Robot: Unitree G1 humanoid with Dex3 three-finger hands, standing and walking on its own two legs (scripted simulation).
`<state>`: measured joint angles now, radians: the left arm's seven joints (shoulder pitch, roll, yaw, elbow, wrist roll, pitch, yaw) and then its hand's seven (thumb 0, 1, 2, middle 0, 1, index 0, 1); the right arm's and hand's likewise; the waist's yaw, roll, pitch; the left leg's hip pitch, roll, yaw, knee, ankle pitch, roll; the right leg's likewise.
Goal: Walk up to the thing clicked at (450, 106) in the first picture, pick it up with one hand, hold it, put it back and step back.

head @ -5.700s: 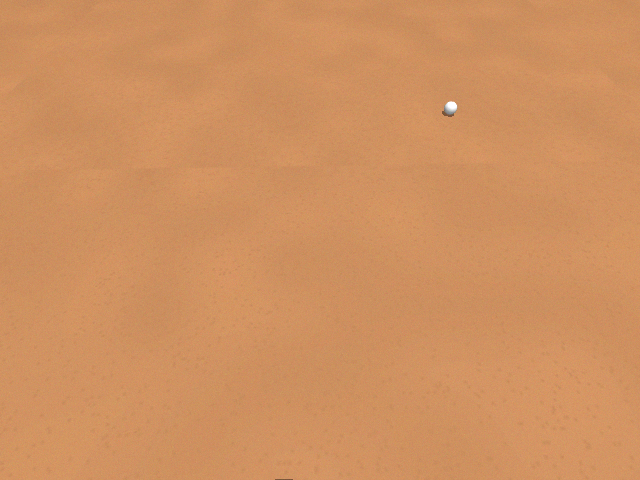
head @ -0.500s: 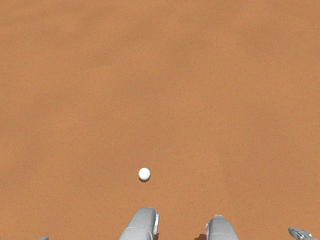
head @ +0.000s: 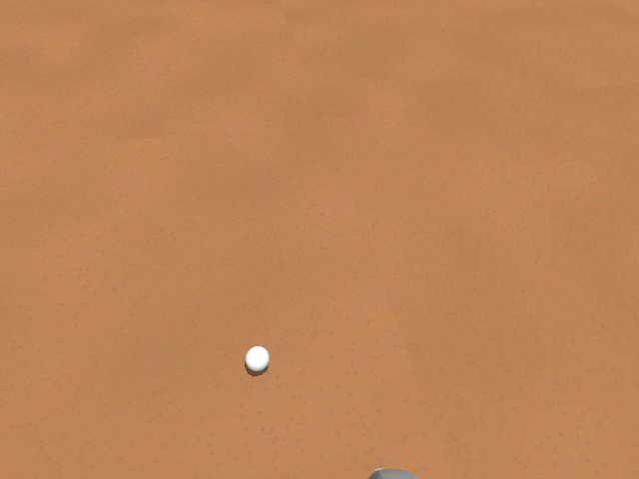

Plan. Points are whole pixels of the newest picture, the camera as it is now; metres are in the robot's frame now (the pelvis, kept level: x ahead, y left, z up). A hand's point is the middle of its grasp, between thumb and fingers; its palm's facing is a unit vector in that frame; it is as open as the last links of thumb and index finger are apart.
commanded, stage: walk up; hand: left
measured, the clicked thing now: (257, 358) +0.51 +0.18 -0.71
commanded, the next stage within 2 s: none
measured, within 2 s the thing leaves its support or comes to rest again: neither
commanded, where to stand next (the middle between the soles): +0.12 -0.02 m, yaw -1 degrees
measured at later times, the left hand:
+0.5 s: hand out of the picture +0.13 +0.25 -0.14, palm faces -0.05 -0.91 -0.40, open 7.4 cm
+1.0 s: hand out of the picture +0.13 +0.24 -0.13, palm faces -0.03 -0.94 -0.35, open 7.4 cm
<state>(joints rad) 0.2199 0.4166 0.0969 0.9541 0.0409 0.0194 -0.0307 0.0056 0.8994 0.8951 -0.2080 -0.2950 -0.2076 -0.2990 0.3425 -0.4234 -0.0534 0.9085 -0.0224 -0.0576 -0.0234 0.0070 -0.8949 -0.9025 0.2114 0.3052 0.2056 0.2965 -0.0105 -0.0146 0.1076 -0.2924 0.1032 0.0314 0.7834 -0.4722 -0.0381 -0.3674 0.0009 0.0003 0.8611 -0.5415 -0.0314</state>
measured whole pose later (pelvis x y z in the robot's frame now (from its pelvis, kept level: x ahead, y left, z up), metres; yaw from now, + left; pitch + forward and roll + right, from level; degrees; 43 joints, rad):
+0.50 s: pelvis +0.02 -0.02 +0.00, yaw -3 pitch -2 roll +0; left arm 0.12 0.39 0.04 0.98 0.00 -0.01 0.00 0.00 0.90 0.90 -0.21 -0.29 -0.21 -0.30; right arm 0.09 -0.35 0.01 0.94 0.00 -0.01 -0.01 0.01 -0.90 -0.90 0.21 0.30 0.20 0.30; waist 0.00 0.01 0.13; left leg -0.44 0.05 0.03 0.74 -0.27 -0.01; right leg -0.30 0.00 0.01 0.77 -0.44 -0.01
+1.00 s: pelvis +0.02 -0.02 +0.02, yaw -1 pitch -2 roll +0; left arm 0.07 0.36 0.04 1.09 0.00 0.01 -0.01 0.00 0.90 0.90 -0.21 -0.30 -0.21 -0.30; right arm 0.06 -0.38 -0.01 1.10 0.00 0.00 0.02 0.01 -0.90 -0.90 0.20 0.30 0.20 0.30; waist -0.01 0.00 0.10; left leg -0.35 0.03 -0.01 0.52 -0.14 -0.02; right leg -0.20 -0.01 -0.02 0.56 -0.33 0.00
